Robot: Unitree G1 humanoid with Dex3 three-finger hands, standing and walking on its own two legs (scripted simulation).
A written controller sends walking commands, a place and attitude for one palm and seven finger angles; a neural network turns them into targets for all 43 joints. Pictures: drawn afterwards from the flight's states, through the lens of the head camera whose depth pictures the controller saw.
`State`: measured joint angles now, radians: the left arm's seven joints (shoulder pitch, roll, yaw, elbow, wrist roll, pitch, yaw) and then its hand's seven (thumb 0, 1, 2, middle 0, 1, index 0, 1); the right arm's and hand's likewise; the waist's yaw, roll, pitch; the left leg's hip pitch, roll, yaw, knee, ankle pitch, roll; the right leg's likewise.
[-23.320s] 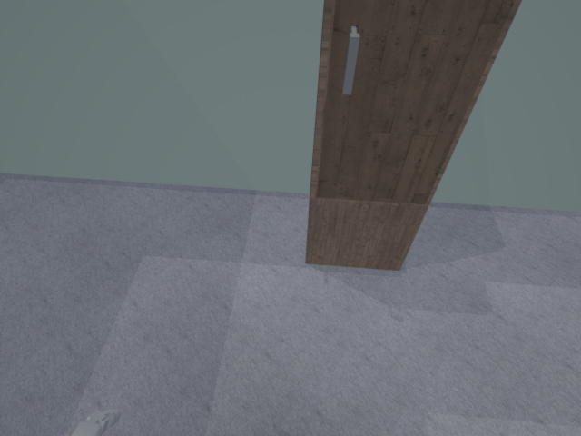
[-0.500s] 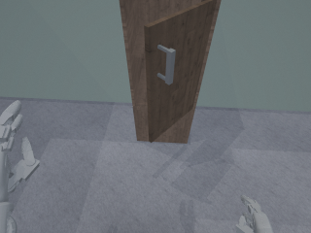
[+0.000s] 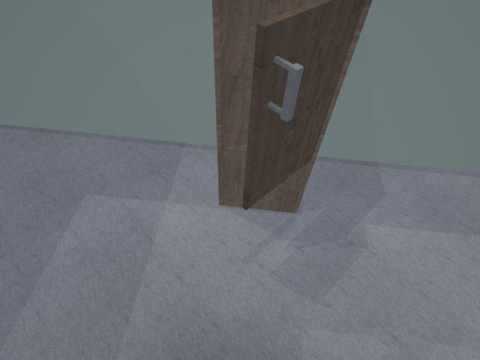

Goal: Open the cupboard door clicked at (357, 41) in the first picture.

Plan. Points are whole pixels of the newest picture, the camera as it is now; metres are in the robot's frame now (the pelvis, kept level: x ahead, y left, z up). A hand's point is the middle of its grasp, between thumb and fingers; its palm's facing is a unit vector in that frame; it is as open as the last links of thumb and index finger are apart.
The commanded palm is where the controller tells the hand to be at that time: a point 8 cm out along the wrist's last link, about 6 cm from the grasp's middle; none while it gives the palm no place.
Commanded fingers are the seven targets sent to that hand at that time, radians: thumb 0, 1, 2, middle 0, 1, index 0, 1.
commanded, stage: let the arm hang, fingers relaxed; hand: left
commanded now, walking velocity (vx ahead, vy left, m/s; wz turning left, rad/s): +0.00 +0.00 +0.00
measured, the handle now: (283, 89) +0.61 -0.04 +0.12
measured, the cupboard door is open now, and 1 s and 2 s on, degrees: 49 49 49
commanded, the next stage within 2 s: look to check the result in 0.64 s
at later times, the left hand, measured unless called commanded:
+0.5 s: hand out of the picture +0.03 +0.17 -0.17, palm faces +0.01 -0.98 -0.20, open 7.3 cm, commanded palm none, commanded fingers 0.00 0.90 0.90 -0.20 -0.30 -0.20 -0.30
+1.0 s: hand out of the picture +0.02 +0.16 -0.17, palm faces +0.02 -0.98 -0.18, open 7.4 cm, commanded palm none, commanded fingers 0.00 0.90 0.90 -0.20 -0.30 -0.20 -0.30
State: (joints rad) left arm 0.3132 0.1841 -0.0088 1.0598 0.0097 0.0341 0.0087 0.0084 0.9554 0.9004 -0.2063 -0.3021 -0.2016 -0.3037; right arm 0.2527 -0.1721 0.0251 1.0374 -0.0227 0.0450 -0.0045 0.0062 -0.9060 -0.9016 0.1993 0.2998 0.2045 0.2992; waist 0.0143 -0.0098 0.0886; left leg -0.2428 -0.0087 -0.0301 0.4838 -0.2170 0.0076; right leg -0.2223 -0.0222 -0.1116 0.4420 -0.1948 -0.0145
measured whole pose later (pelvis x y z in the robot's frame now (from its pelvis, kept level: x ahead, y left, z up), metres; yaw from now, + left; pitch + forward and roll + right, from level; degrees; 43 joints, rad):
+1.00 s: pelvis +0.03 +0.00 +0.00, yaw -1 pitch -2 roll +0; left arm 0.27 0.12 0.01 1.16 0.01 -0.01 0.03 0.00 0.91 0.90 -0.20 -0.30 -0.20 -0.30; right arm 0.26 -0.13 0.01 1.15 -0.02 0.01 -0.03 0.00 -0.91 -0.90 0.20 0.30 0.20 0.30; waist -0.01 0.02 0.06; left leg -0.15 0.00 -0.01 0.41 -0.23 0.00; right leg -0.16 -0.02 -0.09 0.40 -0.22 -0.01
